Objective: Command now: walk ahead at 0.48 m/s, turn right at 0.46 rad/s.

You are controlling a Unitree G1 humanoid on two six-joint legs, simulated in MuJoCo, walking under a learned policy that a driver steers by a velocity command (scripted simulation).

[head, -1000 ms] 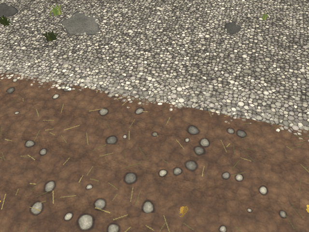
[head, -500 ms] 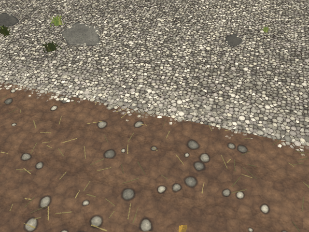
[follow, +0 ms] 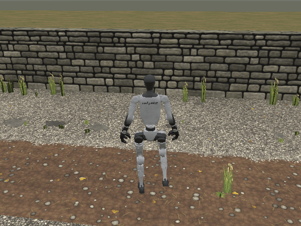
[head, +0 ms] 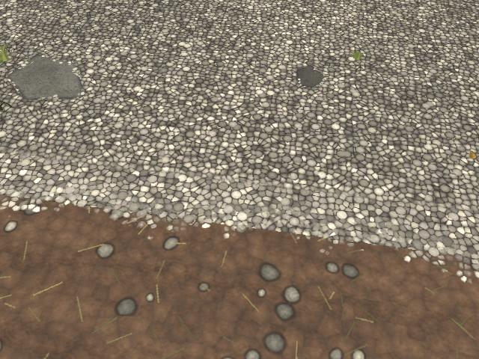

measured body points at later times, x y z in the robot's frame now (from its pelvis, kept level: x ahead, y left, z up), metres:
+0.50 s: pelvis +0.27 -0.08 -0.01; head +0.31 -0.11 +0.44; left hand +0.47 +0.15 -0.11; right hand +0.32 -0.39 -0.12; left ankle +0.25 +0.10 -0.65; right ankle +0.30 -0.16 -0.74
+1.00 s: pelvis +0.58 -0.11 -0.01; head +0.61 -0.12 +0.44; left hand +0.77 +0.11 -0.12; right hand +0.60 -0.41 -0.11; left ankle +0.65 -0.06 -0.74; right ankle +0.44 -0.21 -0.65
